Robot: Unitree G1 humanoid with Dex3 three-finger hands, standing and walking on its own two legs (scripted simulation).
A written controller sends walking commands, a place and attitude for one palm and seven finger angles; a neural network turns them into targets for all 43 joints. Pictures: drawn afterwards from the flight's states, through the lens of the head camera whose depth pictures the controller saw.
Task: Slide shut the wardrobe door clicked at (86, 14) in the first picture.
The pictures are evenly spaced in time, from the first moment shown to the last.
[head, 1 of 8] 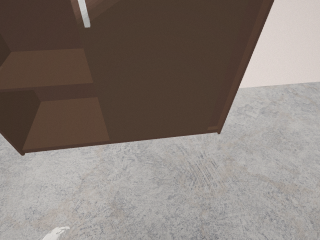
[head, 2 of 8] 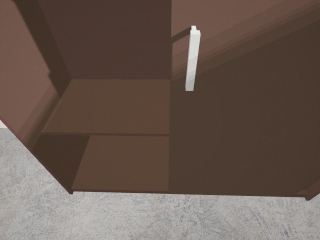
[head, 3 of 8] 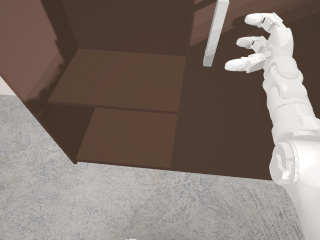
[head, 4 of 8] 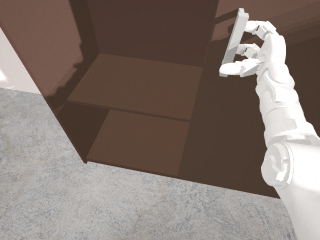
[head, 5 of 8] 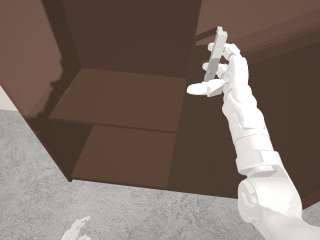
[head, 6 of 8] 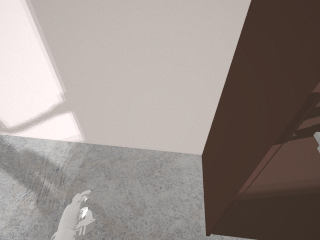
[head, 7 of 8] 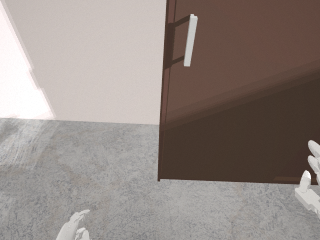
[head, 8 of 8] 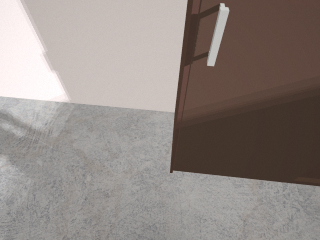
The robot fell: no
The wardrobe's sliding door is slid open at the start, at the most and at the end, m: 0.62 0.62 0.00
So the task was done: yes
